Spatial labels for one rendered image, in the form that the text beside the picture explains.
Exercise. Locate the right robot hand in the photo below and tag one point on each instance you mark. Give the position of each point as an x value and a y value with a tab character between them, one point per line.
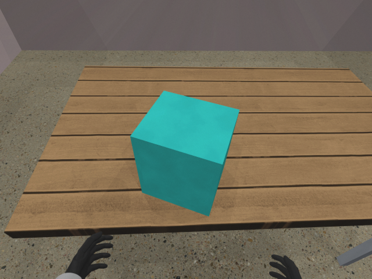
290	270

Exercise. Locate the carton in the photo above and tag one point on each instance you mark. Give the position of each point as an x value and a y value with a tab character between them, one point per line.
180	149

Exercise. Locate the left robot hand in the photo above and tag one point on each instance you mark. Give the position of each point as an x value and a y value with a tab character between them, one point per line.
81	263

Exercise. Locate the table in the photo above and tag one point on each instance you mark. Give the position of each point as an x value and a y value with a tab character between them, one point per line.
300	155

